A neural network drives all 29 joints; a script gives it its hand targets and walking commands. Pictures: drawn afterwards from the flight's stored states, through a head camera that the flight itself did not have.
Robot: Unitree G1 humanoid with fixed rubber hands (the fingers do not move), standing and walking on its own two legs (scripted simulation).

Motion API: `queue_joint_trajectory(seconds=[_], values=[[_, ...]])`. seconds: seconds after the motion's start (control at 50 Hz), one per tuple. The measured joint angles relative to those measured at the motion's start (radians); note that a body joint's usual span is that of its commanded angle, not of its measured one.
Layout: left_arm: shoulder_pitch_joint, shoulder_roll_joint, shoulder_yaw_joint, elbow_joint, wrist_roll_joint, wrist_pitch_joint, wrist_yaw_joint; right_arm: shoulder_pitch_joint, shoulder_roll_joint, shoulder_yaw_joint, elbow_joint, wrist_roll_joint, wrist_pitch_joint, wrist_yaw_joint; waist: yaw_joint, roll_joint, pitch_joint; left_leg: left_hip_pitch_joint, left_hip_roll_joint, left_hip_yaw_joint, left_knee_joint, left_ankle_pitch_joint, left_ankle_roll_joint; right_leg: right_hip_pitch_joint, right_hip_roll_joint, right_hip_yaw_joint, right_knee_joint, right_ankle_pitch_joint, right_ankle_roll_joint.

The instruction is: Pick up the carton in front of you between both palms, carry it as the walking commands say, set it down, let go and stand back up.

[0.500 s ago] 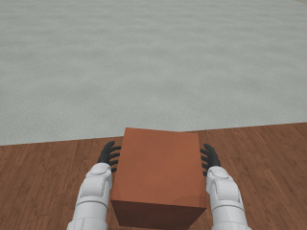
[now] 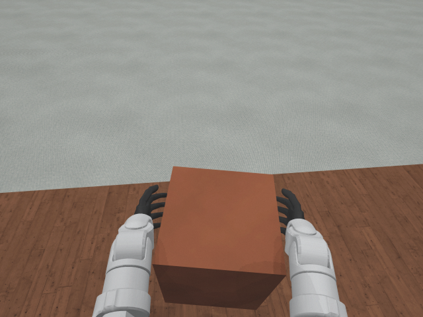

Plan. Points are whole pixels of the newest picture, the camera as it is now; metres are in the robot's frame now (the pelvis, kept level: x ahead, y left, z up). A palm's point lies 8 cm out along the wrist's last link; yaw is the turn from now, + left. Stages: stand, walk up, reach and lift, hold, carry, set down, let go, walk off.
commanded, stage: reach and lift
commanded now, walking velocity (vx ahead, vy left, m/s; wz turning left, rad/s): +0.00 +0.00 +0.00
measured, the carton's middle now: (216, 241) +0.30 +0.00 -0.04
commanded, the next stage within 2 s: hold in 0.52 s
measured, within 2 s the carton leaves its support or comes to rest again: neither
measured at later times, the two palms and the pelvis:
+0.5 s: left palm (142, 216) +0.30 +0.15 +0.04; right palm (294, 222) +0.30 -0.15 +0.04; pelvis +0.02 +0.00 +0.00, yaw +0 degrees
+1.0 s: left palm (139, 210) +0.30 +0.15 +0.07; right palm (297, 215) +0.30 -0.15 +0.07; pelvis +0.01 +0.00 +0.00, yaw +1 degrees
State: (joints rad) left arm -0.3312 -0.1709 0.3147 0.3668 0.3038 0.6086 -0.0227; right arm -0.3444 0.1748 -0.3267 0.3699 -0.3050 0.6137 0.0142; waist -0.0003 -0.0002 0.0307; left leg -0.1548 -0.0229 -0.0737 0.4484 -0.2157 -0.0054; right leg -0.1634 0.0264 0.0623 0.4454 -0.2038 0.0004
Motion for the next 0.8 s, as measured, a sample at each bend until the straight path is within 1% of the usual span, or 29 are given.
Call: queue_joint_trajectory(seconds=[0.32, 0.54, 0.68, 0.8], values=[[0.062, 0.017, -0.074, -0.070, -0.021, 0.052, 0.007, 0.065, -0.019, 0.073, -0.070, 0.018, 0.049, -0.003, 0.000, 0.001, -0.009, 0.068, 0.000, 0.003, -0.063, 0.008, 0.003, 0.067, -0.004, 0.005, -0.062, 0.008, 0.002], [0.073, 0.020, -0.088, -0.101, -0.031, 0.081, 0.010, 0.076, -0.021, 0.088, -0.100, 0.026, 0.076, -0.004, 0.000, 0.001, -0.005, 0.087, 0.000, 0.004, -0.071, 0.011, 0.004, 0.084, -0.005, 0.007, -0.068, 0.010, 0.003], [0.106, 0.027, -0.124, -0.176, -0.053, 0.125, 0.018, 0.109, -0.029, 0.125, -0.175, 0.048, 0.122, -0.012, -0.001, 0.002, -0.013, 0.117, 0.001, 0.003, -0.096, 0.023, 0.003, 0.115, -0.005, 0.006, -0.094, 0.023, 0.002], [0.083, 0.022, -0.103, -0.150, -0.041, 0.152, 0.012, 0.085, -0.024, 0.105, -0.147, 0.038, 0.147, -0.007, 0.001, 0.001, -0.002, 0.125, 0.001, 0.002, -0.083, 0.022, 0.003, 0.122, -0.004, 0.006, -0.080, 0.021, 0.001]])
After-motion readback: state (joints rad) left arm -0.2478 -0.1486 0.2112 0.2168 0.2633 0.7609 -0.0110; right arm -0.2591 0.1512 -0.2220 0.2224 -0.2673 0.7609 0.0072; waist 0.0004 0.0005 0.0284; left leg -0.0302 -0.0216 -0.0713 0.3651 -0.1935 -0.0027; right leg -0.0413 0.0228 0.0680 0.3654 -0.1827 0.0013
